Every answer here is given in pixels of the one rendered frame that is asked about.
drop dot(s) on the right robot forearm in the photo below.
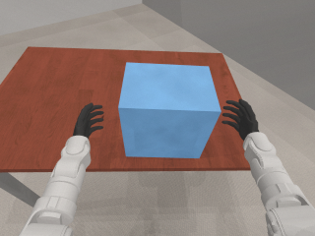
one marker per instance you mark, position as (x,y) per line
(275,185)

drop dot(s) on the right robot hand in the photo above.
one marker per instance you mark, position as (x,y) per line
(245,119)

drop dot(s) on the carton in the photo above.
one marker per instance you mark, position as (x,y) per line
(167,110)

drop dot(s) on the left robot hand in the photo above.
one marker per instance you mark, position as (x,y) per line
(84,122)

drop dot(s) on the robot right upper arm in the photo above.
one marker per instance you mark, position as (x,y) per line
(291,221)

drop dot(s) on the table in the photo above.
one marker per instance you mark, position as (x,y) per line
(43,95)

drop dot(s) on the robot left upper arm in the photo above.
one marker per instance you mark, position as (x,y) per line
(44,229)

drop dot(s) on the left robot forearm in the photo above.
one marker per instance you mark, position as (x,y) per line
(57,204)

